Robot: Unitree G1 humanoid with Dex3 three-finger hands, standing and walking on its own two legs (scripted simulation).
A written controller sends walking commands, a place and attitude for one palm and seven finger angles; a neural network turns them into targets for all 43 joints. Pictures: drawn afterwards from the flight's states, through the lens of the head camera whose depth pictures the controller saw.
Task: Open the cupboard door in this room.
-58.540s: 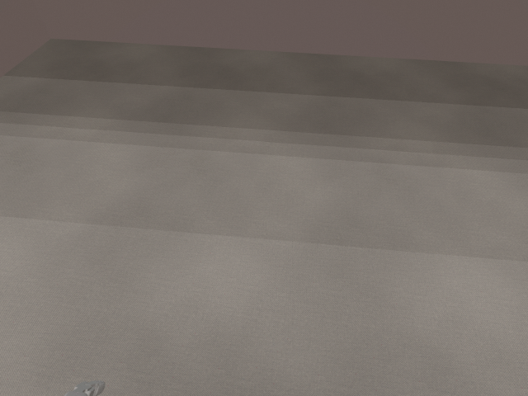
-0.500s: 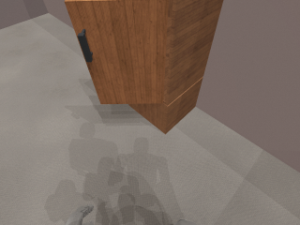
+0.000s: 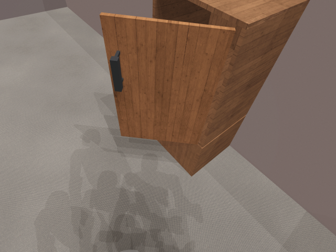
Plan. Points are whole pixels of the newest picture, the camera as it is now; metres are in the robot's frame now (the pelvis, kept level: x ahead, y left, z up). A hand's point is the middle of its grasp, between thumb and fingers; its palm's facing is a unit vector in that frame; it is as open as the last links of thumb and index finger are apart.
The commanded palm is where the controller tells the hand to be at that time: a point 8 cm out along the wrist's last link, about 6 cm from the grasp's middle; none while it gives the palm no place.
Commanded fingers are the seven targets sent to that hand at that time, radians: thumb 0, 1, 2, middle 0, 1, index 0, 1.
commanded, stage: come to a stop and stand still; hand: left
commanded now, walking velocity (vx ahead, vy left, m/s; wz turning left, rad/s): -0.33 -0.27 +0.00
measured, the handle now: (118, 71) +0.64 +0.24 +0.04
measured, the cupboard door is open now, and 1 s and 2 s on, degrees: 45 45 45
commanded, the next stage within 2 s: look again from close up in 0.84 s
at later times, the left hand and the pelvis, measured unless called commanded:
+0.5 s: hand out of the picture +0.13 +0.15 -0.15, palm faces -0.04 -0.96 -0.27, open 7.4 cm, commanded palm none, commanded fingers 0.00 0.90 0.90 -0.20 -0.30 -0.20 -0.30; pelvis +0.03 -0.05 +0.00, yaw -1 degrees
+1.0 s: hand out of the picture +0.05 +0.14 -0.16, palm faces +0.02 -0.96 -0.26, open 7.3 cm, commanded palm none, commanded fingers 0.00 0.90 0.90 -0.20 -0.30 -0.20 -0.30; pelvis +0.02 -0.06 +0.01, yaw +0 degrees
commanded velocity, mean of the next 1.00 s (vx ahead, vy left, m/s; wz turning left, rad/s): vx -0.06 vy -0.03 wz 0.00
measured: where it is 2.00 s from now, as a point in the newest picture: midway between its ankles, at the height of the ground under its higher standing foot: outside the picture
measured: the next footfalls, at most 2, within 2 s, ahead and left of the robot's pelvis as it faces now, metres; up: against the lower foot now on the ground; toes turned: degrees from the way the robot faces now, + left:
right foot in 0.42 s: +0.04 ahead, -0.16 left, +0.00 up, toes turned -5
